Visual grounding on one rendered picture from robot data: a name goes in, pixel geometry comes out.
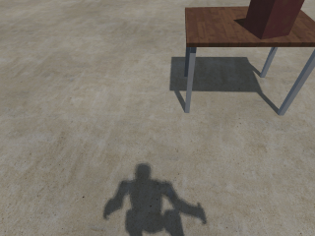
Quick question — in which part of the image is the carton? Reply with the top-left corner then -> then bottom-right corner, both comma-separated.
243,0 -> 305,40

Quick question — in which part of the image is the table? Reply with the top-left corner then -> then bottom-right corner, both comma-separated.
184,6 -> 315,116

